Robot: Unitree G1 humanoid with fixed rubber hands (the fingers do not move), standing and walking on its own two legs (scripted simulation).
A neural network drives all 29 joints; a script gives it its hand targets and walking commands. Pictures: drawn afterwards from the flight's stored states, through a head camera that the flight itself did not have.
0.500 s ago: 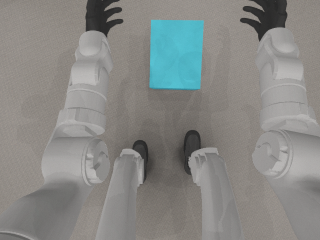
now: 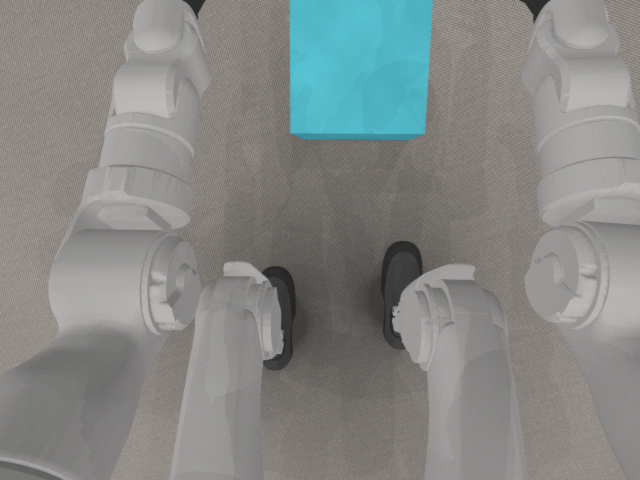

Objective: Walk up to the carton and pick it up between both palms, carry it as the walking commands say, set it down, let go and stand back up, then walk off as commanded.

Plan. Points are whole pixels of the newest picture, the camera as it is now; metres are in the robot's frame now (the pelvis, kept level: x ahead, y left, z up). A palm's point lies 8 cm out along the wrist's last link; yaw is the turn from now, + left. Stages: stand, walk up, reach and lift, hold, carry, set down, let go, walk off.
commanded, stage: reach and lift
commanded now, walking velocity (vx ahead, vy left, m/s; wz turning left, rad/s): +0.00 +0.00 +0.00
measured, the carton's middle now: (358, 57) +0.57 -0.04 -0.40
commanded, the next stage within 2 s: none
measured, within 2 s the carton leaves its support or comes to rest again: neither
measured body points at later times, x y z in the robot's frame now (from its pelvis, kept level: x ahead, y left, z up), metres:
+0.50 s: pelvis -0.02 +0.01 -0.08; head +0.38 -0.02 +0.12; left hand +0.57 +0.13 -0.27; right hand +0.55 -0.20 -0.30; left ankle +0.08 +0.14 -0.44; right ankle +0.12 -0.11 -0.44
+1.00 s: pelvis -0.02 +0.01 -0.10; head +0.38 -0.01 +0.09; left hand +0.57 +0.12 -0.30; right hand +0.56 -0.19 -0.32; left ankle +0.08 +0.14 -0.44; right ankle +0.12 -0.11 -0.44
